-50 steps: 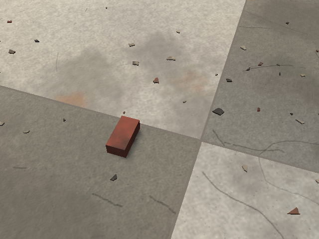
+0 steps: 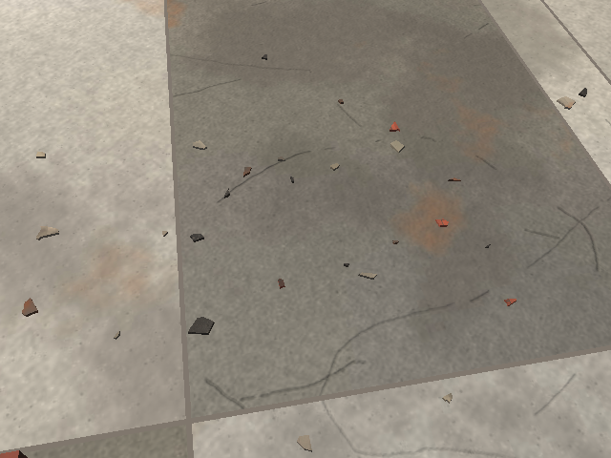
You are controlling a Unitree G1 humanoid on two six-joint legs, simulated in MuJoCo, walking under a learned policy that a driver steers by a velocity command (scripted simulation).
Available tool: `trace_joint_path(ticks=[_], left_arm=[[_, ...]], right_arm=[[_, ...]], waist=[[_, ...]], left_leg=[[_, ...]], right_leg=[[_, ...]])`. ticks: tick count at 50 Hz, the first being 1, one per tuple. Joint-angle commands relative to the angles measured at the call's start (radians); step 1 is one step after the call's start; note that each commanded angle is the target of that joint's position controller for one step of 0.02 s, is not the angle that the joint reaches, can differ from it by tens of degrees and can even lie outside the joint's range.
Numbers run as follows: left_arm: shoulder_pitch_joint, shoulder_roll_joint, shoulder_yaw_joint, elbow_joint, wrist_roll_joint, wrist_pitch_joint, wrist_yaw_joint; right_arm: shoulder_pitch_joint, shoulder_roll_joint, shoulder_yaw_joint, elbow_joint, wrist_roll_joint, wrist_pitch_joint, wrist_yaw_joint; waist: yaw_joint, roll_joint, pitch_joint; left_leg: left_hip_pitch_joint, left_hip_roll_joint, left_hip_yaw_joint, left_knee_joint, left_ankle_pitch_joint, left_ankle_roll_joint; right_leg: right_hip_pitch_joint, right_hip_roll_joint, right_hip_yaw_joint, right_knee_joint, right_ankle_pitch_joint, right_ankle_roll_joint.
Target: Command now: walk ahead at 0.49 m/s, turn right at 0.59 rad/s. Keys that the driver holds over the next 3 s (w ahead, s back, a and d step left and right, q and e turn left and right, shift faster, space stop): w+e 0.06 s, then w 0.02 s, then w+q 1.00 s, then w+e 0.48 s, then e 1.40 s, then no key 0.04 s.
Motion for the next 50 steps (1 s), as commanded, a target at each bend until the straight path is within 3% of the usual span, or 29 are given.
trace_joint_path(ticks=[1, 3, 5, 8, 11, 13, 15, 17, 18, 19, 20, 21, 22, 23, 24, 25, 29, 33, 37, 40, 42, 43, 44, 45, 46, 47, 48, 49, 50], left_arm=[[-0.013, 0.074, 0.025, -0.098, 0.003, -0.003, -0.004], [-0.021, 0.036, 0.017, -0.117, 0.001, 0.012, -0.006], [-0.063, 0.026, 0.01, -0.142, 0.014, 0.012, -0.002], [-0.143, 0.019, -0.003, -0.168, 0.027, -0.008, -0.014], [-0.283, 0.014, -0.013, -0.199, 0.024, -0.031, -0.032], [-0.336, 0.032, -0.011, -0.223, 0.013, -0.039, -0.041], [-0.338, 0.069, 0.001, -0.235, 0.008, -0.048, -0.046], [-0.218, 0.114, 0.027, -0.203, 0.013, -0.055, -0.04], [-0.066, 0.169, 0.055, -0.165, 0.022, -0.056, -0.029], [0.114, 0.265, 0.079, -0.148, 0.041, -0.048, -0.012], [0.131, 0.287, 0.079, -0.139, 0.055, -0.04, -0.017], [0.098, 0.19, 0.056, -0.145, 0.046, -0.046, -0.024], [0.039, 0.139, 0.038, -0.148, 0.035, -0.05, -0.026], [-0.034, 0.105, 0.027, -0.147, 0.033, -0.054, -0.032], [-0.087, 0.072, 0.02, -0.144, 0.033, -0.059, -0.035], [-0.113, 0.065, 0.021, -0.137, 0.039, -0.064, -0.035], [-0.107, 0.087, 0.039, -0.094, 0.046, -0.081, -0.018], [-0.086, 0.121, 0.051, -0.063, 0.045, -0.069, 0.0], [-0.041, 0.158, 0.064, -0.036, 0.031, -0.054, 0.009], [-0.021, 0.179, 0.073, -0.017, 0.015, -0.035, 0.008], [-0.037, 0.21, 0.079, -0.017, 0.009, -0.022, 0.01], [-0.048, 0.224, 0.083, -0.02, 0.005, -0.013, 0.012], [-0.067, 0.226, 0.08, -0.025, -0.001, -0.005, 0.013], [-0.055, 0.197, 0.067, -0.04, 0.015, -0.01, 0.018], [0.041, 0.032, 0.017, -0.101, 0.056, -0.036, 0.005], [-0.049, 0.098, 0.019, -0.118, 0.016, -0.082, -0.007], [-0.16, 0.15, 0.033, -0.148, -0.022, -0.098, -0.012], [-0.169, 0.137, 0.027, -0.149, -0.009, -0.106, -0.005], [-0.16, 0.141, 0.032, -0.132, 0.021, -0.104, 0.004]], right_arm=[[0.062, -0.082, -0.023, -0.017, -0.01, -0.001, 0.001], [0.07, -0.095, -0.032, 0.004, 0.0, -0.011, 0.007], [0.109, -0.12, -0.041, 0.033, 0.0, -0.018, 0.013], [0.132, -0.141, -0.041, 0.057, 0.014, -0.006, 0.015], [0.18, -0.17, -0.042, 0.068, 0.033, 0.013, 0.013], [0.228, -0.191, -0.044, 0.085, 0.038, 0.024, 0.012], [0.243, -0.201, -0.045, 0.095, 0.041, 0.036, 0.01], [0.23, -0.201, -0.041, 0.098, 0.04, 0.047, 0.006], [0.232, -0.157, -0.026, 0.093, 0.03, 0.045, 0.005], [0.234, -0.067, 0.007, 0.054, -0.005, 0.038, 0.007], [0.339, -0.007, 0.02, 0.044, 0.035, 0.021, 0.008], [0.297, -0.124, -0.01, 0.058, 0.059, 0.017, 0.004], [0.23, -0.144, -0.021, 0.038, 0.062, 0.02, 0.002], [0.203, -0.127, -0.021, 0.038, 0.05, 0.03, -0.003], [0.19, -0.12, -0.028, 0.035, 0.036, 0.043, -0.005], [0.205, -0.103, -0.029, 0.035, 0.037, 0.057, -0.001], [0.165, -0.054, -0.027, 0.004, 0.035, 0.089, 0.005], [0.06, -0.037, -0.02, -0.039, 0.027, 0.089, 0.023], [-0.079, -0.032, -0.012, -0.099, 0.024, 0.086, 0.049], [-0.13, -0.047, -0.016, -0.138, 0.027, 0.087, 0.063], [-0.097, -0.073, -0.03, -0.15, 0.027, 0.091, 0.067], [-0.02, -0.1, -0.047, -0.138, 0.03, 0.094, 0.064], [0.133, -0.147, -0.076, -0.1, 0.033, 0.094, 0.057], [0.302, -0.233, -0.116, -0.056, 0.032, 0.103, 0.037], [0.274, -0.362, -0.133, -0.061, 0.036, 0.097, 0.026], [0.314, -0.294, -0.109, -0.098, 0.025, 0.08, 0.032], [0.285, -0.227, -0.09, -0.085, 0.017, 0.066, 0.038], [0.226, -0.191, -0.08, -0.092, 0.024, 0.059, 0.038], [0.146, -0.15, -0.067, -0.108, 0.026, 0.059, 0.035]], waist=[[-0.023, 0.093, -0.042], [-0.015, 0.098, -0.019], [-0.021, 0.064, -0.009], [-0.024, 0.057, 0.001], [-0.078, 0.067, 0.025], [-0.092, 0.086, 0.03], [-0.074, 0.113, 0.02], [0.009, 0.121, -0.041], [0.078, 0.097, -0.141], [0.134, -0.085, -0.316], [0.076, -0.323, -0.414], [0.093, -0.172, -0.309], [0.073, -0.134, -0.204], [0.038, -0.068, -0.143], [0.009, -0.076, -0.094], [-0.016, -0.095, -0.073], [-0.038, -0.036, -0.019], [-0.014, -0.029, 0.02], [0.035, -0.015, 0.065], [0.04, -0.023, 0.077], [0.003, -0.053, 0.03], [-0.046, -0.067, -0.024], [-0.134, -0.05, -0.103], [-0.203, 0.024, -0.193], [-0.068, 0.319, -0.257], [-0.136, 0.202, -0.417], [-0.15, 0.133, -0.272], [-0.106, 0.074, -0.186], [-0.058, 0.039, -0.129]], left_leg=[[0.227, 0.296, -0.306, -0.284, -0.031, 0.161], [0.182, 0.288, -0.211, -0.329, 0.046, 0.18], [0.181, 0.291, -0.173, -0.349, 0.117, 0.208], [0.209, 0.258, -0.112, -0.352, 0.174, 0.21], [0.19, 0.227, -0.081, -0.327, 0.157, 0.183], [0.238, 0.256, -0.119, -0.298, 0.124, 0.173], [0.288, 0.286, -0.163, -0.248, 0.099, 0.152], [0.269, 0.26, -0.152, -0.11, 0.204, 0.113], [0.187, 0.199, -0.103, 0.093, 0.233, 0.076], [-0.03, 0.116, -0.035, 0.456, -0.084, 0.024], [-0.33, 0.006, -0.092, 0.737, -0.449, -0.002], [-0.414, 0.055, -0.18, 0.848, -0.406, 0.002], [-0.443, 0.094, -0.165, 0.851, -0.315, 0.011], [-0.398, 0.131, -0.155, 0.812, -0.235, 0.003], [-0.368, 0.156, -0.156, 0.761, -0.18, -0.002], [-0.315, 0.171, -0.158, 0.74, -0.141, -0.006], [-0.344, 0.17, -0.162, 0.667, -0.039, -0.022], [-0.36, 0.16, -0.133, 0.445, 0.128, -0.024], [-0.351, 0.149, -0.057, 0.285, 0.16, 0.001], [-0.344, 0.13, -0.011, 0.222, 0.06, 0.038], [-0.234, 0.071, 0.05, 0.207, -0.04, 0.077], [-0.122, 0.024, 0.082, 0.2, -0.08, 0.1], [0.091, -0.033, 0.102, 0.134, -0.036, 0.134], [0.402, 0.011, -0.03, 0.11, 0.003, 0.181], [0.717, 0.287, -0.605, 0.012, -0.128, 0.361], [0.773, 0.372, -0.907, -0.174, -0.283, 0.412], [0.696, 0.353, -0.773, -0.2, -0.206, 0.349], [0.549, 0.311, -0.641, -0.186, -0.113, 0.313], [0.399, 0.266, -0.528, -0.183, -0.006, 0.281]], right_leg=[[-0.26, -0.153, 0.023, 0.037, 0.091, 0.003], [-0.266, -0.169, 0.0, -0.001, 0.112, 0.009], [-0.297, -0.169, 0.015, -0.089, 0.166, 0.013], [-0.295, -0.172, -0.032, -0.308, 0.312, 0.013], [-0.206, -0.129, -0.103, -0.512, 0.397, 0.029], [-0.186, -0.112, -0.1, -0.588, 0.373, 0.032], [-0.141, -0.093, -0.094, -0.658, 0.319, 0.016], [0.068, -0.054, -0.122, -0.732, 0.297, -0.013], [0.297, -0.09, -0.089, -0.725, 0.31, -0.047], [0.59, -0.338, 0.167, -0.707, 0.342, -0.114], [0.762, -0.498, 0.573, -0.858, 0.146, -0.246], [0.668, -0.465, 0.535, -0.897, 0.082, -0.22], [0.562, -0.429, 0.372, -0.904, 0.119, -0.185], [0.443, -0.382, 0.262, -0.934, 0.199, -0.165], [0.362, -0.342, 0.171, -0.971, 0.248, -0.152], [0.302, -0.324, 0.105, -1.004, 0.289, -0.143], [0.268, -0.32, -0.056, -1.061, 0.466, -0.153], [0.294, -0.306, -0.182, -1.08, 0.454, -0.135], [0.353, -0.327, -0.258, -1.071, 0.438, -0.117], [0.44, -0.348, -0.292, -1.013, 0.511, -0.094], [0.466, -0.347, -0.323, -0.895, 0.816, -0.073], [0.462, -0.336, -0.34, -0.772, 0.981, -0.06], [0.405, -0.298, -0.369, -0.566, 1.04, -0.032], [0.176, -0.257, -0.369, -0.269, 0.808, 0.019], [-0.291, -0.061, -0.286, 0.106, -0.146, 0.087], [-0.392, -0.021, -0.028, 0.223, -0.209, 0.069], [-0.482, -0.064, -0.017, 0.214, -0.107, 0.042], [-0.455, -0.109, -0.019, 0.131, -0.014, 0.024], [-0.378, -0.146, -0.019, 0.045, 0.043, 0.027]])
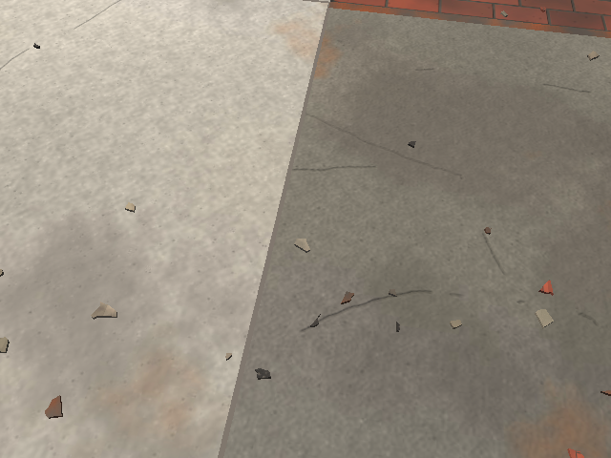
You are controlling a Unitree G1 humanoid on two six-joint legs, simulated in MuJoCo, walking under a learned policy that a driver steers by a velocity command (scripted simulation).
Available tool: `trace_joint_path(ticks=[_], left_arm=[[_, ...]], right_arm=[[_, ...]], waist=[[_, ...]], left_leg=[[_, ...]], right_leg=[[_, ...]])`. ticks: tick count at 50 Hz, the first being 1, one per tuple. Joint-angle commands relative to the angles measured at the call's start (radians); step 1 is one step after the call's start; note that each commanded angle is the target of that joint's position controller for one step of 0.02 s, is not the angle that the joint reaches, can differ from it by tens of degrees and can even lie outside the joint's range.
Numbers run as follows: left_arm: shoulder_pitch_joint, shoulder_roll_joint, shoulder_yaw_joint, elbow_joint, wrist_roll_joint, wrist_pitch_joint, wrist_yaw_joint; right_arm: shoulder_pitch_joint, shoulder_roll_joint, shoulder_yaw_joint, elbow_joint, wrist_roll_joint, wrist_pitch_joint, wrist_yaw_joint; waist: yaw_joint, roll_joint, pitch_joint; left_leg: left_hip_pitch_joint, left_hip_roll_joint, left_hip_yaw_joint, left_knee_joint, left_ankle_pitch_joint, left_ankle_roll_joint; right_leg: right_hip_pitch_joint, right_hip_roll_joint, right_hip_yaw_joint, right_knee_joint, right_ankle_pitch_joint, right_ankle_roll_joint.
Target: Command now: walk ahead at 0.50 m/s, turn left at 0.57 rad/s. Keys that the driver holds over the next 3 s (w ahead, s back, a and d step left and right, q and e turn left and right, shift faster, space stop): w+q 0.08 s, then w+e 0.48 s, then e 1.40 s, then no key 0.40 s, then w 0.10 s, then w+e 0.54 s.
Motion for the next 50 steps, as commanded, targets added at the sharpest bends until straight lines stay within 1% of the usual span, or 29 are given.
trace_joint_path(ticks=[1, 5, 10, 13, 17, 19, 20, 21, 22, 23, 24, 25, 26, 27, 28, 29, 32, 34, 36, 39, 41, 43, 44, 45, 46, 47, 48, 49, 50], left_arm=[[-0.03, 0.135, 0.031, -0.105, 0.026, -0.036, 0.008], [-0.041, 0.088, 0.024, -0.117, 0.041, 0.005, 0.006], [-0.183, 0.044, 0.0, -0.133, 0.025, 0.003, -0.015], [-0.263, 0.049, -0.005, -0.155, 0.009, -0.001, -0.032], [-0.32, 0.052, -0.009, -0.192, 0.003, -0.007, -0.062], [-0.303, 0.053, -0.009, -0.2, 0.002, -0.009, -0.077], [-0.266, 0.065, -0.003, -0.196, 0.004, -0.007, -0.079], [-0.203, 0.088, 0.008, -0.184, 0.007, -0.004, -0.077], [-0.076, 0.123, 0.029, -0.155, 0.011, 0.0, -0.072], [0.076, 0.172, 0.049, -0.128, 0.014, 0.004, -0.061], [0.177, 0.275, 0.074, -0.127, 0.023, 0.006, -0.053], [0.203, 0.211, 0.057, -0.107, 0.004, 0.01, -0.051], [0.16, 0.165, 0.044, -0.117, 0.002, 0.019, -0.043], [0.095, 0.146, 0.038, -0.137, 0.006, 0.026, -0.039], [0.041, 0.131, 0.031, -0.149, 0.011, 0.03, -0.038], [-0.003, 0.116, 0.023, -0.169, 0.021, 0.03, -0.036], [-0.04, 0.139, 0.029, -0.176, 0.026, 0.03, -0.025], [-0.032, 0.171, 0.04, -0.165, 0.02, 0.039, -0.011], [-0.007, 0.173, 0.044, -0.15, 0.002, 0.061, 0.002], [0.038, 0.167, 0.044, -0.133, -0.006, 0.094, 0.02], [0.039, 0.159, 0.044, -0.137, -0.001, 0.108, 0.027], [0.002, 0.149, 0.043, -0.157, 0.003, 0.114, 0.032], [-0.021, 0.131, 0.038, -0.169, 0.004, 0.114, 0.031], [-0.013, 0.077, 0.02, -0.194, 0.019, 0.108, 0.028], [0.171, 0.024, 0.005, -0.178, 0.025, 0.101, 0.024], [0.232, 0.121, 0.016, -0.167, 0.013, 0.102, 0.015], [0.147, 0.19, 0.04, -0.155, 0.002, 0.117, 0.019], [0.076, 0.197, 0.047, -0.164, 0.0, 0.138, 0.025], [0.048, 0.188, 0.05, -0.171, 0.001, 0.158, 0.031]], right_arm=[[0.049, -0.099, -0.026, -0.071, -0.011, -0.021, -0.011], [0.071, -0.121, -0.03, -0.063, -0.011, -0.032, -0.031], [0.15, -0.115, -0.017, -0.011, -0.01, -0.034, -0.047], [0.188, -0.133, -0.017, 0.017, -0.014, -0.039, -0.046], [0.22, -0.141, -0.018, 0.056, -0.018, -0.027, -0.05], [0.206, -0.149, -0.021, 0.06, -0.018, -0.017, -0.056], [0.187, -0.16, -0.023, 0.053, -0.02, -0.014, -0.06], [0.175, -0.173, -0.025, 0.047, -0.021, -0.009, -0.065], [0.15, -0.178, -0.024, 0.039, -0.021, -0.001, -0.069], [0.132, -0.171, -0.017, 0.022, -0.024, -0.004, -0.075], [0.23, -0.078, 0.013, -0.015, -0.04, -0.027, -0.065], [0.232, -0.072, 0.026, -0.005, -0.04, -0.056, -0.049], [0.142, -0.133, 0.013, -0.037, -0.003, -0.08, -0.031], [0.068, -0.133, 0.017, -0.06, 0.006, -0.092, -0.027], [0.037, -0.126, 0.015, -0.067, -0.013, -0.095, -0.03], [0.038, -0.134, 0.005, -0.071, -0.03, -0.085, -0.037], [0.095, -0.097, 0.011, -0.07, -0.044, -0.051, -0.056], [0.062, -0.071, 0.02, -0.078, -0.046, -0.04, -0.067], [0.007, -0.056, 0.026, -0.085, -0.044, -0.034, -0.068], [-0.091, -0.062, 0.024, -0.11, -0.028, -0.03, -0.057], [-0.105, -0.088, 0.013, -0.116, -0.027, -0.033, -0.051], [-0.065, -0.11, -0.001, -0.108, -0.031, -0.044, -0.047], [-0.024, -0.117, -0.006, -0.099, -0.038, -0.053, -0.05], [0.034, -0.172, -0.018, -0.1, -0.057, -0.056, -0.06], [0.042, -0.194, -0.017, -0.113, -0.08, -0.039, -0.069], [0.07, -0.173, -0.023, -0.097, -0.045, -0.019, -0.066], [0.039, -0.114, -0.009, -0.118, -0.035, -0.009, -0.071], [0.007, -0.088, 0.001, -0.122, -0.039, 0.005, -0.074], [-0.033, -0.079, 0.008, -0.129, -0.039, 0.016, -0.075]], waist=[[-0.008, 0.033, -0.148], [0.013, 0.028, -0.114], [-0.064, 0.078, -0.073], [-0.105, 0.075, -0.03], [-0.119, 0.056, 0.007], [-0.099, 0.063, -0.008], [-0.075, 0.079, -0.042], [-0.041, 0.098, -0.097], [0.032, 0.091, -0.17], [0.109, 0.059, -0.257], [0.075, -0.17, -0.394], [0.082, -0.222, -0.474], [0.099, -0.145, -0.337], [0.079, -0.047, -0.223], [0.04, 0.031, -0.135], [0.003, 0.029, -0.093], [-0.051, -0.022, -0.091], [-0.044, -0.041, -0.108], [-0.018, -0.066, -0.15], [0.022, -0.095, -0.17], [0.018, -0.106, -0.172], [-0.014, -0.125, -0.165], [-0.042, -0.116, -0.175], [-0.049, -0.017, -0.266], [0.03, 0.243, -0.357], [0.027, 0.291, -0.421], [-0.009, 0.166, -0.326], [-0.018, 0.102, -0.261], [-0.013, 0.09, -0.203]], left_leg=[[0.37, 0.267, -0.451, -0.347, 0.143, 0.199], [0.247, 0.224, -0.323, -0.393, 0.342, 0.2], [0.28, 0.178, -0.177, -0.408, 0.341, 0.113], [0.348, 0.223, -0.182, -0.425, 0.251, 0.101], [0.532, 0.291, -0.165, -0.375, 0.356, 0.095], [0.572, 0.302, -0.129, -0.319, 0.531, 0.078], [0.573, 0.293, -0.105, -0.267, 0.709, 0.064], [0.574, 0.282, -0.085, -0.186, 0.902, 0.052], [0.544, 0.249, -0.047, -0.024, 1.027, 0.03], [0.37, 0.221, -0.023, 0.208, 0.892, -0.005], [-0.047, 0.055, 0.003, 0.636, 0.296, -0.088], [-0.254, -0.028, -0.131, 0.781, -0.328, -0.1], [-0.357, 0.043, -0.185, 0.807, -0.273, -0.085], [-0.358, 0.088, -0.162, 0.741, -0.199, -0.075], [-0.322, 0.119, -0.143, 0.643, -0.158, -0.08], [-0.257, 0.142, -0.136, 0.581, -0.136, -0.094], [-0.148, 0.134, -0.096, 0.455, -0.124, -0.155], [-0.099, 0.095, -0.068, 0.311, -0.025, -0.18], [-0.029, 0.055, -0.062, 0.168, 0.126, -0.185], [-0.007, 0.015, -0.085, 0.01, 0.22, -0.182], [-0.002, 0.01, -0.122, -0.063, 0.186, -0.169], [0.042, 0.021, -0.139, -0.148, 0.181, -0.139], [0.132, 0.053, -0.132, -0.23, 0.29, -0.112], [0.338, 0.222, -0.254, -0.2, 0.543, -0.043], [0.598, 0.47, -0.517, -0.143, 0.912, 0.137], [0.605, 0.565, -0.697, -0.182, 0.674, 0.219], [0.527, 0.481, -0.59, -0.204, 0.488, 0.182], [0.444, 0.415, -0.473, -0.22, 0.358, 0.135], [0.35, 0.371, -0.396, -0.25, 0.28, 0.118]], right_leg=[[-0.346, -0.07, 0.095, -0.023, 0.127, -0.023], [-0.303, -0.059, 0.057, -0.184, 0.236, 0.025], [-0.292, -0.038, 0.017, -0.519, 0.576, 0.016], [-0.314, -0.024, 0.008, -0.615, 0.635, -0.012], [-0.43, -0.004, 0.008, -0.669, 0.506, -0.06], [-0.396, 0.027, -0.011, -0.682, 0.415, -0.088], [-0.32, 0.058, -0.039, -0.681, 0.372, -0.106], [-0.216, 0.097, -0.071, -0.67, 0.337, -0.124], [-0.044, 0.138, -0.097, -0.704, 0.361, -0.152], [0.229, 0.071, 0.015, -0.71, 0.435, -0.203], [0.632, -0.193, 0.488, -0.719, 0.391, -0.383], [0.768, -0.272, 0.802, -0.872, 0.282, -0.437], [0.682, -0.24, 0.685, -0.9, 0.172, -0.378], [0.523, -0.204, 0.563, -0.921, 0.193, -0.341], [0.364, -0.167, 0.486, -0.948, 0.28, -0.32], [0.252, -0.137, 0.423, -0.968, 0.452, -0.311], [0.084, -0.084, 0.283, -0.955, 0.892, -0.314], [0.027, -0.033, 0.206, -0.929, 0.971, -0.284], [0.013, 0.014, 0.176, -0.891, 0.915, -0.231], [0.069, 0.01, 0.247, -0.839, 0.746, -0.191], [0.129, -0.01, 0.331, -0.786, 0.659, -0.178], [0.165, -0.01, 0.398, -0.714, 0.598, -0.157], [0.148, 0.027, 0.392, -0.642, 0.539, -0.128], [0.051, 0.091, 0.325, -0.447, 0.35, -0.082], [-0.176, 0.229, 0.223, -0.21, -0.281, -0.02], [-0.266, 0.155, 0.178, -0.047, -0.292, 0.012], [-0.303, 0.115, 0.161, 0.033, -0.203, 0.045], [-0.318, 0.095, 0.131, 0.057, -0.123, 0.062], [-0.309, 0.076, 0.119, 0.063, -0.08, 0.074]])
Over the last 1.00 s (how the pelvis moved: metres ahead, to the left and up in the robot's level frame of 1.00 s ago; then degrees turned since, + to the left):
0.51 0.03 -0.01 20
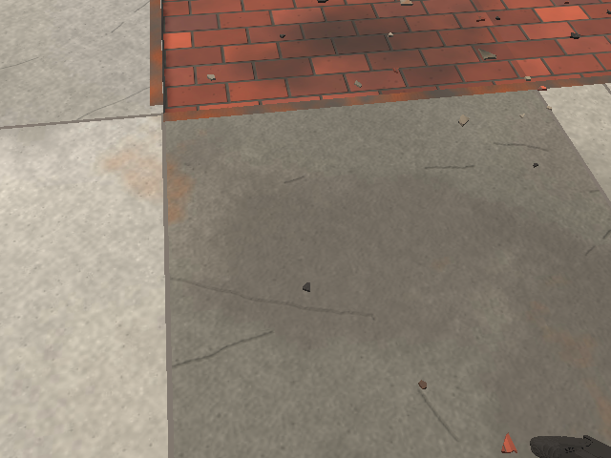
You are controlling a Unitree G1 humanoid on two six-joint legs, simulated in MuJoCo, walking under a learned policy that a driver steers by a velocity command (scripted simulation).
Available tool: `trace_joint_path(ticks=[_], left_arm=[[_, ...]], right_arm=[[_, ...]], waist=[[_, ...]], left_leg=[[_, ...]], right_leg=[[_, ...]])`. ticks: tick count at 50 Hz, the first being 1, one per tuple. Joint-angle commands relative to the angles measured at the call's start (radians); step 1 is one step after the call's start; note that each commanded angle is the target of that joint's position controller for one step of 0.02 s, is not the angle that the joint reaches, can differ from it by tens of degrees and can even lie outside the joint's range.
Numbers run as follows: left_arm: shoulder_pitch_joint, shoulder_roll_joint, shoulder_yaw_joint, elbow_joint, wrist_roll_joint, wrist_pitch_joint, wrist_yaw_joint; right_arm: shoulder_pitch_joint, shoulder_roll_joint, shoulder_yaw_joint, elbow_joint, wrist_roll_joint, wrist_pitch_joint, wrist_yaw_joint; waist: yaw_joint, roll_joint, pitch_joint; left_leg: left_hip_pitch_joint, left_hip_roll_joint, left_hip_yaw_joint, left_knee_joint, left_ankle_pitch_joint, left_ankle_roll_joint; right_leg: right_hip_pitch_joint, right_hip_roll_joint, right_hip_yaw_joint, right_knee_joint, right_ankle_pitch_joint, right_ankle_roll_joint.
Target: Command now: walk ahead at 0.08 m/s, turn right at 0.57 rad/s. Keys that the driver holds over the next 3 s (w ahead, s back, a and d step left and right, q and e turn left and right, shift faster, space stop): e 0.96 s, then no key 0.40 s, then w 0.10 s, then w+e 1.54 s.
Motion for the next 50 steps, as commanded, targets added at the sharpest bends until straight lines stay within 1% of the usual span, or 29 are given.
trace_joint_path(ticks=[1, 2, 3, 7, 12, 14, 15, 16, 17, 18, 19, 20, 21, 22, 24, 26, 29, 34, 37, 39, 40, 41, 42, 43, 44, 45, 46, 48, 50], left_arm=[[0.05, 0.124, 0.042, -0.064, -0.005, 0.034, 0.009], [0.054, 0.093, 0.034, -0.069, -0.004, 0.038, 0.008], [0.059, 0.069, 0.029, -0.072, -0.004, 0.038, 0.008], [0.007, 0.044, 0.018, -0.102, 0.006, 0.029, 0.0], [-0.013, 0.067, 0.025, -0.122, 0.006, 0.032, -0.026], [0.021, 0.065, 0.032, -0.115, 0.008, 0.033, -0.035], [0.061, 0.069, 0.039, -0.098, 0.01, 0.032, -0.037], [0.095, 0.095, 0.051, -0.089, 0.014, 0.031, -0.032], [0.107, 0.211, 0.078, -0.108, 0.018, 0.029, -0.014], [0.079, 0.264, 0.082, -0.141, 0.047, 0.012, -0.017], [0.056, 0.22, 0.071, -0.142, 0.061, -0.01, -0.021], [0.002, 0.189, 0.061, -0.141, 0.049, -0.024, -0.02], [-0.043, 0.155, 0.053, -0.147, 0.027, -0.026, -0.017], [-0.07, 0.136, 0.043, -0.153, 0.015, -0.025, -0.012], [-0.063, 0.116, 0.033, -0.154, 0.019, -0.02, -0.003], [-0.039, 0.12, 0.035, -0.148, 0.018, -0.017, 0.005], [-0.018, 0.143, 0.046, -0.146, 0.013, -0.008, 0.014], [-0.039, 0.162, 0.055, -0.159, 0.013, 0.007, 0.004], [-0.065, 0.161, 0.057, -0.164, 0.003, 0.013, -0.002], [-0.105, 0.152, 0.056, -0.171, -0.014, 0.018, 0.002], [-0.089, 0.125, 0.049, -0.173, -0.012, 0.019, 0.005], [-0.021, 0.061, 0.034, -0.164, 0.006, 0.018, 0.002], [-0.034, 0.128, 0.057, -0.189, -0.002, 0.007, 0.004], [-0.013, 0.198, 0.08, -0.164, 0.012, 0.002, 0.005], [-0.006, 0.205, 0.089, -0.139, 0.005, 0.008, 0.003], [0.012, 0.175, 0.086, -0.114, 0.003, 0.02, 0.007], [0.012, 0.153, 0.08, -0.113, 0.003, 0.028, 0.005], [-0.022, 0.11, 0.065, -0.129, -0.008, 0.031, -0.001], [-0.08, 0.079, 0.05, -0.153, -0.006, 0.025, -0.001]], right_arm=[[0.015, -0.131, -0.036, -0.062, 0.0, 0.023, -0.013], [0.007, -0.14, -0.04, -0.059, -0.006, 0.027, -0.015], [0.006, -0.139, -0.042, -0.053, -0.008, 0.029, -0.016], [0.014, -0.159, -0.056, -0.034, 0.002, 0.036, -0.021], [0.005, -0.198, -0.073, -0.013, 0.019, 0.048, -0.013], [-0.008, -0.204, -0.076, -0.003, 0.036, 0.052, -0.01], [0.0, -0.193, -0.075, 0.007, 0.043, 0.055, -0.011], [0.044, -0.161, -0.07, 0.029, 0.045, 0.06, -0.009], [0.073, -0.095, -0.053, 0.012, 0.007, 0.061, -0.001], [-0.035, -0.124, -0.062, -0.042, 0.0, 0.054, -0.011], [-0.078, -0.155, -0.072, -0.045, 0.012, 0.052, -0.016], [-0.05, -0.161, -0.079, -0.03, 0.021, 0.055, -0.02], [-0.017, -0.16, -0.084, -0.001, 0.014, 0.06, -0.029], [0.002, -0.162, -0.086, 0.008, 0.006, 0.063, -0.032], [0.017, -0.146, -0.084, 0.011, 0.013, 0.058, -0.026], [-0.001, -0.13, -0.077, 0.007, 0.021, 0.054, -0.022], [-0.046, -0.113, -0.065, -0.005, 0.023, 0.048, -0.014], [-0.043, -0.123, -0.065, -0.004, 0.034, 0.034, 0.006], [-0.017, -0.129, -0.067, -0.002, 0.038, 0.022, 0.018], [0.045, -0.132, -0.073, 0.018, 0.034, 0.014, 0.024], [0.075, -0.168, -0.085, 0.026, 0.025, 0.015, 0.021], [0.071, -0.229, -0.095, 0.011, 0.008, 0.024, 0.013], [0.068, -0.257, -0.1, 0.015, -0.02, 0.025, 0.018], [0.023, -0.205, -0.087, -0.009, -0.009, 0.02, 0.014], [-0.022, -0.157, -0.074, -0.017, 0.0, 0.021, 0.007], [-0.046, -0.141, -0.069, -0.027, 0.009, 0.024, 0.002], [-0.048, -0.134, -0.064, -0.026, 0.02, 0.026, -0.003], [-0.018, -0.138, -0.061, -0.019, 0.014, 0.037, -0.014], [0.038, -0.152, -0.064, -0.004, 0.008, 0.047, -0.019]], waist=[[-0.017, 0.137, -0.123], [-0.013, 0.159, -0.099], [-0.013, 0.177, -0.099], [-0.036, 0.179, -0.15], [-0.042, 0.199, -0.148], [-0.011, 0.191, -0.144], [0.004, 0.175, -0.145], [0.007, 0.102, -0.116], [-0.031, -0.209, -0.088], [0.015, -0.267, -0.068], [0.024, -0.173, -0.071], [-0.015, -0.138, -0.058], [-0.035, -0.098, -0.071], [-0.046, -0.109, -0.08], [-0.053, -0.107, -0.117], [-0.04, -0.1, -0.124], [-0.014, -0.115, -0.122], [-0.005, -0.136, -0.117], [-0.016, -0.143, -0.128], [-0.061, -0.127, -0.136], [-0.058, -0.079, -0.155], [-0.012, 0.159, -0.174], [-0.012, 0.332, -0.104], [-0.006, 0.224, -0.086], [0.007, 0.174, -0.071], [0.012, 0.146, -0.063], [0.001, 0.15, -0.05], [-0.021, 0.167, -0.045], [-0.063, 0.183, -0.062]], left_leg=[[0.264, 0.295, -0.274, -0.179, 0.138, 0.192], [0.206, 0.256, -0.202, -0.207, 0.123, 0.185], [0.199, 0.242, -0.158, -0.217, 0.134, 0.19], [0.254, 0.295, -0.101, -0.219, 0.185, 0.228], [0.243, 0.33, -0.048, -0.213, 0.094, 0.212], [0.233, 0.328, -0.018, -0.164, 0.057, 0.172], [0.201, 0.308, 0.012, -0.113, 0.016, 0.133], [0.116, 0.263, 0.073, -0.004, -0.091, 0.056], [-0.135, 0.125, 0.195, 0.313, -0.382, -0.063], [-0.277, 0.017, 0.056, 0.51, -0.554, -0.085], [-0.276, 0.037, -0.024, 0.613, -0.493, -0.069], [-0.278, 0.049, -0.044, 0.626, -0.395, -0.057], [-0.269, 0.058, -0.051, 0.624, -0.331, -0.061], [-0.246, 0.053, -0.046, 0.639, -0.285, -0.072], [-0.198, 0.032, -0.042, 0.663, -0.235, -0.088], [-0.201, 0.023, -0.045, 0.578, -0.213, -0.097], [-0.172, 0.012, -0.057, 0.405, -0.212, -0.107], [-0.03, -0.019, -0.066, 0.233, -0.273, -0.093], [0.044, -0.03, -0.069, 0.104, -0.266, -0.075], [0.182, -0.023, -0.048, -0.118, -0.096, -0.05], [0.308, 0.066, -0.097, -0.161, 0.009, -0.017], [0.423, 0.284, -0.289, -0.175, 0.188, 0.07], [0.351, 0.429, -0.495, -0.203, 0.311, 0.24], [0.327, 0.435, -0.443, -0.2, 0.29, 0.265], [0.309, 0.364, -0.337, -0.186, 0.246, 0.22], [0.312, 0.303, -0.255, -0.177, 0.195, 0.181], [0.321, 0.29, -0.217, -0.173, 0.22, 0.181], [0.329, 0.255, -0.129, -0.187, 0.246, 0.188], [0.396, 0.266, -0.123, -0.184, 0.273, 0.209]], right_leg=[[-0.184, -0.109, -0.027, 0.158, 0.081, 0.052], [-0.143, -0.109, -0.06, 0.118, 0.112, 0.053], [-0.123, -0.107, -0.083, 0.075, 0.124, 0.053], [-0.074, -0.152, -0.103, -0.097, 0.158, 0.043], [0.049, -0.155, -0.152, -0.304, 0.202, -0.006], [0.128, -0.136, -0.183, -0.461, 0.276, -0.045], [0.2, -0.11, -0.199, -0.551, 0.325, -0.073], [0.277, -0.121, -0.134, -0.659, 0.397, -0.113], [0.392, -0.378, 0.235, -0.752, 0.638, -0.219], [0.29, -0.499, 0.425, -0.804, 0.679, -0.38], [0.262, -0.454, 0.365, -0.821, 0.597, -0.365], [0.252, -0.398, 0.29, -0.809, 0.556, -0.304], [0.26, -0.355, 0.243, -0.792, 0.536, -0.257], [0.25, -0.334, 0.213, -0.781, 0.593, -0.245], [0.255, -0.304, 0.187, -0.763, 0.679, -0.248], [0.3, -0.292, 0.191, -0.75, 0.696, -0.25], [0.334, -0.288, 0.235, -0.732, 0.643, -0.253], [0.274, -0.283, 0.341, -0.714, 0.636, -0.271], [0.288, -0.265, 0.402, -0.685, 0.701, -0.261], [0.248, -0.217, 0.393, -0.642, 0.655, -0.212], [0.161, -0.172, 0.356, -0.586, 0.501, -0.163], [0.013, -0.045, 0.192, -0.359, 0.126, -0.098], [-0.167, 0.042, 0.063, -0.175, -0.117, -0.042], [-0.179, -0.034, 0.071, 0.002, -0.059, -0.005], [-0.181, -0.045, 0.058, 0.062, 0.012, 0.012], [-0.187, -0.05, 0.045, 0.104, 0.065, 0.03], [-0.212, -0.055, 0.035, 0.147, 0.108, 0.046], [-0.212, -0.068, -0.024, 0.116, 0.156, 0.065], [-0.218, -0.083, -0.041, 0.011, 0.155, 0.077]])
Over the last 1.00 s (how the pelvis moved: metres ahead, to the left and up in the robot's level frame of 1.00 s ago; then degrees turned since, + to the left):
0.52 -0.03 0.01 -20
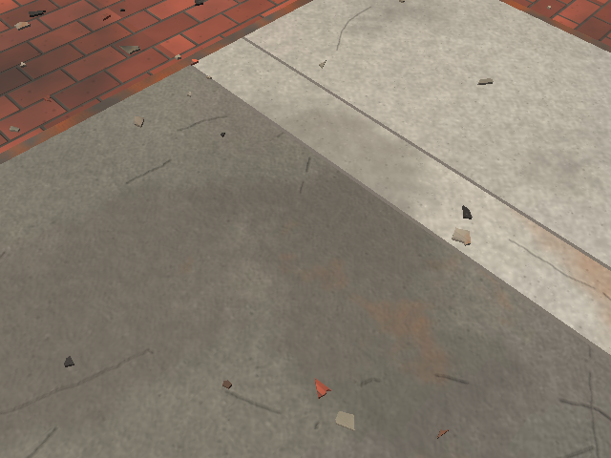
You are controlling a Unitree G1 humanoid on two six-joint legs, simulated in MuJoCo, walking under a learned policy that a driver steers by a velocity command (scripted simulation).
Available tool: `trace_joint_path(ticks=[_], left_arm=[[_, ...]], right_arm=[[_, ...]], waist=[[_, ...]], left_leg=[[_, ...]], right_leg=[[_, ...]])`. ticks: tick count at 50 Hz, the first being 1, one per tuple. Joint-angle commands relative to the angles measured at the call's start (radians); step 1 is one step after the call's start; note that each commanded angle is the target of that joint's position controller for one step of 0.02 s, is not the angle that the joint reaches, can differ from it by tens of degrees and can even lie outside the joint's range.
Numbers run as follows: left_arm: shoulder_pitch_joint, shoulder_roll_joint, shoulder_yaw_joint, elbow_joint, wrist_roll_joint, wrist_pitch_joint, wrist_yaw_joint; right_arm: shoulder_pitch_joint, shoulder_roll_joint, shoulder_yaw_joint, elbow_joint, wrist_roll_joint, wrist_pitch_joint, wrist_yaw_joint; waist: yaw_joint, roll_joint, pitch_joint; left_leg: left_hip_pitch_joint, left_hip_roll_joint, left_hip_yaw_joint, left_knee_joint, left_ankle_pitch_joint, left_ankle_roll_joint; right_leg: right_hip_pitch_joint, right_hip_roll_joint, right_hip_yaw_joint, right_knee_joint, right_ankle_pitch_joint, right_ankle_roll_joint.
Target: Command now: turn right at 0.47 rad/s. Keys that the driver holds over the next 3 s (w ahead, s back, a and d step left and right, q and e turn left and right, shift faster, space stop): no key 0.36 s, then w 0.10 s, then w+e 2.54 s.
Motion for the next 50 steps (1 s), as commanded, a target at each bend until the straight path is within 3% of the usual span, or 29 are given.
trace_joint_path(ticks=[1, 4, 6, 9, 10, 11, 12, 13, 14, 16, 18, 20, 22, 24, 26, 29, 30, 31, 32, 33, 34, 35, 38, 42, 46, 48, 50], left_arm=[[-0.073, 0.026, -0.003, -0.103, 0.004, -0.017, -0.001], [-0.074, 0.0, -0.023, -0.107, 0.018, -0.022, -0.009], [-0.063, 0.011, -0.022, -0.1, 0.015, -0.022, -0.013], [0.016, 0.008, -0.021, -0.061, 0.015, -0.024, -0.021], [0.022, 0.028, -0.018, -0.06, 0.019, -0.025, -0.019], [0.042, 0.089, -0.009, -0.071, 0.025, -0.025, -0.009], [-0.027, 0.11, -0.016, -0.088, 0.048, -0.028, -0.007], [-0.034, 0.044, -0.029, -0.091, 0.056, -0.043, -0.016], [-0.048, 0.019, -0.041, -0.073, 0.061, -0.058, -0.019], [-0.078, 0.033, -0.039, -0.056, 0.048, -0.076, -0.02], [-0.1, 0.019, -0.046, -0.04, 0.042, -0.083, -0.018], [-0.07, 0.026, -0.041, -0.015, 0.033, -0.076, -0.017], [-0.016, 0.077, -0.024, 0.01, 0.02, -0.066, -0.015], [0.002, 0.074, -0.024, 0.023, 0.013, -0.072, -0.012], [-0.008, 0.073, -0.023, 0.029, 0.003, -0.079, -0.013], [-0.079, 0.067, -0.024, 0.021, -0.011, -0.074, -0.015], [-0.097, 0.028, -0.034, 0.014, -0.005, -0.077, -0.016], [-0.147, -0.056, -0.057, -0.009, 0.005, -0.084, -0.021], [-0.164, -0.053, -0.054, -0.06, -0.009, -0.097, -0.018], [-0.136, 0.024, -0.033, -0.046, -0.015, -0.11, -0.016], [-0.083, 0.044, -0.021, -0.021, -0.021, -0.114, -0.024], [-0.04, 0.041, -0.017, 0.006, -0.016, -0.114, -0.028], [-0.051, 0.004, -0.021, 0.019, -0.005, -0.116, -0.04], [-0.109, -0.034, -0.036, -0.026, -0.004, -0.112, -0.053], [-0.224, -0.073, -0.059, -0.084, -0.002, -0.117, -0.082], [-0.248, -0.068, -0.06, -0.104, -0.005, -0.118, -0.097], [-0.231, -0.038, -0.046, -0.114, -0.005, -0.116, -0.105]], right_arm=[[0.005, -0.162, -0.037, -0.055, -0.002, 0.0, -0.012], [-0.018, -0.199, -0.045, -0.053, 0.009, 0.007, 0.001], [-0.011, -0.211, -0.046, -0.042, 0.021, 0.008, 0.01], [-0.015, -0.197, -0.033, -0.021, 0.044, 0.009, 0.015], [0.038, -0.166, -0.021, 0.005, 0.044, 0.001, 0.017], [0.068, -0.108, 0.002, 0.001, 0.005, -0.01, 0.025], [0.071, -0.064, 0.018, -0.019, -0.016, -0.018, 0.027], [-0.007, -0.129, 0.004, -0.026, -0.007, -0.011, 0.016], [-0.025, -0.145, -0.003, -0.029, 0.006, -0.007, 0.015], [0.002, -0.159, -0.014, 0.0, 0.006, 0.007, 0.007], [0.048, -0.143, -0.013, 0.024, 0.009, 0.015, 0.007], [0.056, -0.12, -0.003, 0.037, 0.014, 0.013, 0.013], [-0.003, -0.141, -0.007, 0.018, 0.028, 0.003, 0.015], [-0.038, -0.146, -0.007, 0.001, 0.036, -0.017, 0.018], [-0.023, -0.135, -0.006, 0.006, 0.033, -0.045, 0.025], [0.12, -0.125, -0.012, 0.072, 0.026, -0.077, 0.038], [0.208, -0.14, -0.019, 0.101, 0.021, -0.081, 0.034], [0.336, -0.191, -0.031, 0.119, 0.012, -0.082, 0.024], [0.361, -0.303, -0.06, 0.123, 0.002, -0.084, 0.029], [0.285, -0.241, -0.044, 0.095, 0.0, -0.095, 0.024], [0.217, -0.186, -0.029, 0.078, 0.01, -0.102, 0.016], [0.18, -0.167, -0.023, 0.065, 0.013, -0.105, 0.014], [0.18, -0.138, -0.014, 0.067, -0.001, -0.106, 0.011], [0.196, -0.156, -0.016, 0.073, -0.005, -0.099, 0.011], [0.237, -0.19, -0.022, 0.09, 0.011, -0.089, 0.007], [0.257, -0.204, -0.027, 0.103, 0.024, -0.08, 0.009], [0.248, -0.232, -0.034, 0.103, 0.031, -0.068, 0.006]], waist=[[-0.039, 0.208, -0.093], [-0.038, 0.225, -0.115], [-0.039, 0.242, -0.114], [0.009, 0.22, -0.108], [0.01, 0.18, -0.112], [-0.014, 0.007, -0.176], [-0.054, -0.194, -0.155], [0.014, -0.139, -0.142], [0.008, -0.137, -0.118], [0.004, -0.133, -0.094], [-0.019, -0.096, -0.101], [0.003, -0.092, -0.112], [0.05, -0.114, -0.041], [0.057, -0.107, 0.011], [0.037, -0.085, 0.01], [-0.058, -0.047, -0.026], [-0.095, -0.023, -0.062], [-0.149, 0.113, -0.091], [-0.143, 0.311, -0.045], [-0.115, 0.216, 0.022], [-0.07, 0.206, 0.06], [-0.048, 0.197, 0.058], [-0.056, 0.156, 0.056], [-0.071, 0.135, 0.068], [-0.105, 0.116, 0.112], [-0.099, 0.112, 0.117], [-0.057, 0.139, 0.066]], left_leg=[[0.199, 0.244, -0.175, -0.114, 0.419, 0.217], [0.158, 0.255, -0.137, -0.105, 0.44, 0.219], [0.135, 0.261, -0.137, -0.094, 0.445, 0.219], [0.082, 0.24, -0.121, -0.023, 0.391, 0.17], [0.02, 0.213, -0.1, 0.007, 0.307, 0.106], [-0.088, 0.139, -0.027, 0.146, 0.082, 0.01], [-0.174, 0.056, 0.022, 0.192, -0.245, -0.065], [-0.159, 0.066, -0.028, 0.274, -0.317, -0.09], [-0.181, 0.067, -0.045, 0.32, -0.311, -0.093], [-0.21, 0.072, -0.07, 0.38, -0.286, -0.104], [-0.154, 0.067, -0.069, 0.406, -0.245, -0.114], [-0.137, 0.05, -0.029, 0.362, -0.198, -0.107], [-0.221, 0.031, -0.007, 0.36, -0.217, -0.078], [-0.263, 0.039, -0.024, 0.308, -0.242, -0.04], [-0.208, 0.031, -0.027, 0.216, -0.237, -0.011], [0.095, -0.01, 0.019, -0.04, 0.018, 0.022], [0.265, 0.023, -0.015, -0.043, 0.037, 0.027], [0.415, 0.189, -0.21, -0.12, -0.101, 0.065], [0.389, 0.397, -0.542, -0.259, -0.379, 0.188], [0.324, 0.424, -0.593, -0.297, -0.491, 0.229], [0.322, 0.379, -0.516, -0.3, -0.462, 0.192], [0.326, 0.339, -0.423, -0.304, -0.373, 0.155], [0.291, 0.262, -0.171, -0.304, 0.0, 0.106], [0.221, 0.224, 0.008, -0.321, 0.206, 0.117], [0.199, 0.237, 0.108, -0.337, 0.282, 0.118], [0.262, 0.26, 0.133, -0.305, 0.386, 0.115], [0.323, 0.273, 0.165, -0.203, 0.733, 0.102]], right_leg=[[-0.092, -0.037, -0.029, -0.09, 0.002, 0.026], [0.059, -0.063, -0.077, -0.285, -0.022, 0.011], [0.14, -0.056, -0.111, -0.398, -0.004, -0.002], [0.325, -0.029, -0.149, -0.734, 0.224, -0.061], [0.436, -0.047, -0.109, -0.832, 0.34, -0.091], [0.59, -0.212, 0.092, -0.819, 0.603, -0.134], [0.506, -0.366, 0.237, -0.791, 0.689, -0.28], [0.439, -0.358, 0.238, -0.813, 0.575, -0.347], [0.432, -0.329, 0.211, -0.824, 0.533, -0.336], [0.431, -0.298, 0.174, -0.822, 0.55, -0.306], [0.387, -0.274, 0.121, -0.802, 0.657, -0.3], [0.391, -0.248, 0.118, -0.849, 0.356, -0.299], [0.394, -0.268, 0.208, -0.929, -0.035, -0.319], [0.397, -0.295, 0.282, -0.966, -0.142, -0.33], [0.382, -0.291, 0.295, -0.963, -0.12, -0.333], [0.23, -0.209, 0.227, -0.898, -0.073, -0.291], [0.118, -0.16, 0.194, -0.816, -0.072, -0.25], [-0.048, -0.059, 0.093, -0.561, -0.1, -0.177], [-0.244, 0.022, -0.025, -0.325, -0.165, -0.136], [-0.299, -0.046, 0.05, -0.163, -0.131, -0.134], [-0.339, -0.065, 0.064, -0.103, -0.043, -0.138], [-0.342, -0.079, 0.057, -0.076, 0.025, -0.135], [-0.314, -0.104, 0.025, -0.055, 0.215, -0.113], [-0.267, -0.121, -0.039, -0.195, 0.362, -0.074], [-0.176, -0.125, -0.141, -0.413, 0.437, -0.094], [-0.162, -0.115, -0.166, -0.478, 0.402, -0.125], [-0.078, -0.065, -0.21, -0.509, 0.331, -0.168]])
Over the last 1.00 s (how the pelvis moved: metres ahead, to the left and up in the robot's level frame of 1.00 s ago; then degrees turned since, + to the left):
0.03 -0.01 0.01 -35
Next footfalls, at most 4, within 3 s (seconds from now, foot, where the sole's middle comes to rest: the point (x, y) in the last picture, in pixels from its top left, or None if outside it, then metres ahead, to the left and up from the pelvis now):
0.22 right None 0.03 -0.16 -0.78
0.60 left None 0.06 0.07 -0.78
1.08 right None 0.33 -0.24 -0.78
1.58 left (393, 362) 0.68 -0.22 -0.78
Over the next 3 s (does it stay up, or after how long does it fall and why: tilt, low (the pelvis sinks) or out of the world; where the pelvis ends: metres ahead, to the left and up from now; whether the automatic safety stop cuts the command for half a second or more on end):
stays up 0.85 -0.85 -0.01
